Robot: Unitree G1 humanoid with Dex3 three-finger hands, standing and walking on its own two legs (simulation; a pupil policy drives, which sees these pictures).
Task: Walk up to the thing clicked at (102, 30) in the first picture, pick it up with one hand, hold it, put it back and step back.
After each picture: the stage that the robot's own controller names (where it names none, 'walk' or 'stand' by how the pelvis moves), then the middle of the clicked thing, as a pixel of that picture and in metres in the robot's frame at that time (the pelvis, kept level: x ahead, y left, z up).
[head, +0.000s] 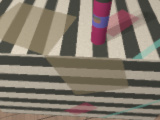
stand; (100, 18) +0.60 -0.06 +0.10
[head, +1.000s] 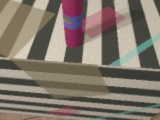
rise first; (72, 17) +0.53 +0.07 +0.13
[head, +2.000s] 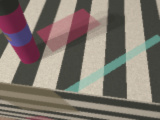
rise first; (17, 31) +0.41 +0.22 +0.14
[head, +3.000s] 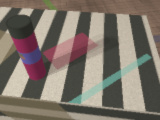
stand; (29, 51) +0.42 +0.20 +0.10
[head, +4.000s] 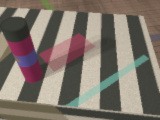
stand; (25, 54) +0.40 +0.21 +0.10
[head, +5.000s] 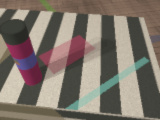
stand; (24, 57) +0.39 +0.21 +0.10
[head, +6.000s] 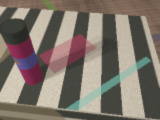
stand; (25, 56) +0.39 +0.21 +0.10
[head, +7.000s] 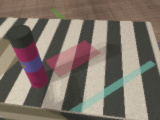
rise first; (30, 60) +0.39 +0.22 +0.10
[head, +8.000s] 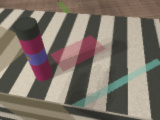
go down; (36, 53) +0.41 +0.21 +0.10
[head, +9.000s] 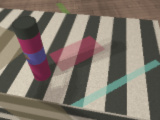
go down; (34, 52) +0.41 +0.20 +0.11
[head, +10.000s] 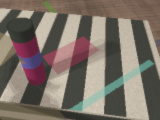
go down; (30, 56) +0.40 +0.20 +0.11
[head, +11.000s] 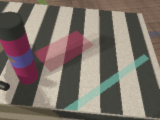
close in; (20, 54) +0.39 +0.21 +0.11
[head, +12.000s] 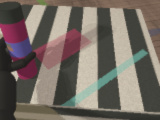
close; (19, 44) +0.42 +0.21 +0.13
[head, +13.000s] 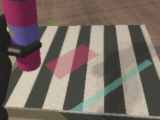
lift; (23, 29) +0.33 +0.15 +0.29
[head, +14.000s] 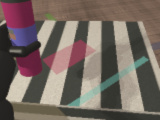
lift; (23, 33) +0.36 +0.17 +0.25
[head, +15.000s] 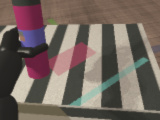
hold; (32, 36) +0.37 +0.15 +0.25
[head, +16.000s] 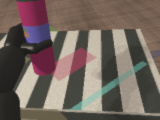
crouch; (37, 32) +0.36 +0.13 +0.28
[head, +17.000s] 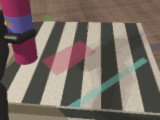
crouch; (19, 22) +0.39 +0.18 +0.27
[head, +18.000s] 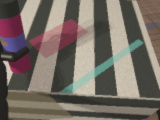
lower; (13, 38) +0.43 +0.21 +0.14
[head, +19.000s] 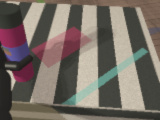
lower; (16, 47) +0.40 +0.21 +0.14
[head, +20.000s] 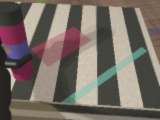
lower; (16, 46) +0.41 +0.21 +0.14
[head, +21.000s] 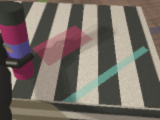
lower; (17, 45) +0.41 +0.21 +0.14
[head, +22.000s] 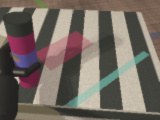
loosen; (24, 54) +0.38 +0.19 +0.13
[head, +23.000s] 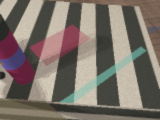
withdraw; (10, 55) +0.37 +0.22 +0.13
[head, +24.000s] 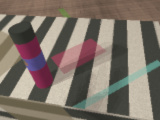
sink last; (34, 58) +0.38 +0.21 +0.12
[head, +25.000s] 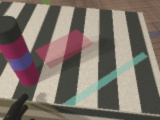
stand; (18, 56) +0.37 +0.22 +0.11
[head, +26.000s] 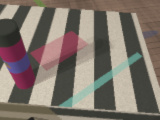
stand; (16, 59) +0.37 +0.22 +0.10
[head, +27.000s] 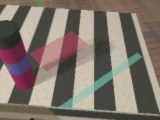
stand; (16, 60) +0.37 +0.21 +0.10
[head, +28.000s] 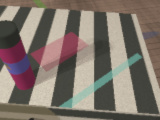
stand; (16, 60) +0.37 +0.22 +0.10
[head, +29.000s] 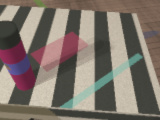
stand; (16, 61) +0.37 +0.22 +0.10
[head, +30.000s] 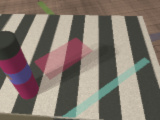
stand; (18, 70) +0.34 +0.21 +0.11
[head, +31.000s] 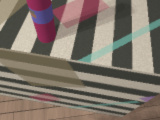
walk; (41, 10) +0.51 +0.15 +0.12
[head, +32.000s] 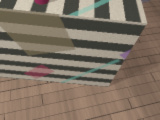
walk; out of the picture +0.74 +0.23 +0.12
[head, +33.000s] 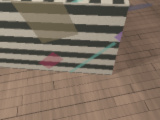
stand; out of the picture +1.03 +0.24 +0.12
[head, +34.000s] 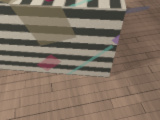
stand; out of the picture +1.03 +0.24 +0.10
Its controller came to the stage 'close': yes
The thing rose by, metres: 0.21
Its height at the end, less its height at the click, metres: +0.00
